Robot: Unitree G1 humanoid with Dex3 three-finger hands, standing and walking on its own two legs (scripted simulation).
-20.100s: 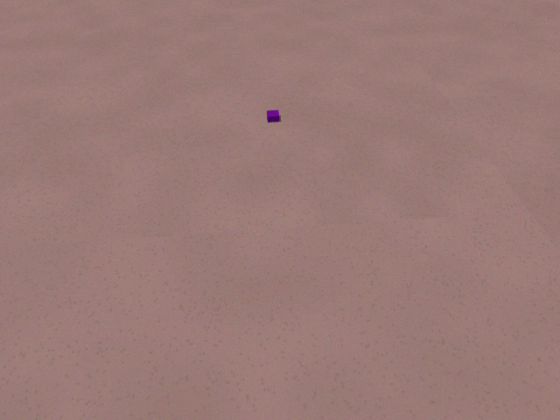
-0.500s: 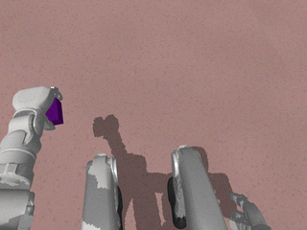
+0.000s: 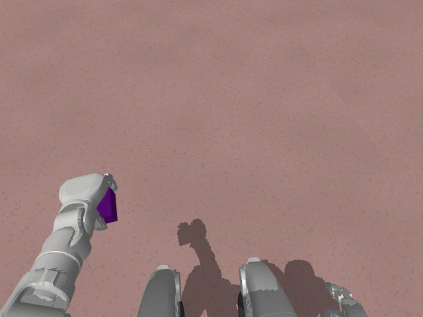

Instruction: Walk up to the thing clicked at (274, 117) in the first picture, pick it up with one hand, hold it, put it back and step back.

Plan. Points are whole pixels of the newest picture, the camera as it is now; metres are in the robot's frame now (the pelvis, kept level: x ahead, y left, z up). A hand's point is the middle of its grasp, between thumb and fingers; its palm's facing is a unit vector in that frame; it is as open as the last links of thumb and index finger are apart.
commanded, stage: lift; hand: left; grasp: from above
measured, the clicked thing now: (97, 207) +0.37 +0.25 -0.10
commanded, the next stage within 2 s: hold in 0.46 s
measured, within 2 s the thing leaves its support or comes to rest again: neither
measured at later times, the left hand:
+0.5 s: hand (87, 186) +0.37 +0.22 +0.02, palm faces -0.44 -0.11 -0.89, open 9.5 cm
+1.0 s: hand (76, 171) +0.37 +0.22 +0.07, palm faces -0.43 -0.08 -0.90, open 9.5 cm
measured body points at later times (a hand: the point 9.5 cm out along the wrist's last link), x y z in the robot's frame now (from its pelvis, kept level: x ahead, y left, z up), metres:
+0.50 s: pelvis +0.05 -0.01 +0.09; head +0.10 -0.02 +0.54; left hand +0.39 +0.22 +0.07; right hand +0.13 -0.27 -0.04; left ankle +0.06 +0.13 -0.60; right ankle +0.07 -0.14 -0.60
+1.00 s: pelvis +0.06 +0.00 +0.12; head +0.08 -0.02 +0.57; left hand +0.39 +0.22 +0.12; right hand +0.17 -0.27 -0.01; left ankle +0.06 +0.13 -0.60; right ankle +0.07 -0.14 -0.60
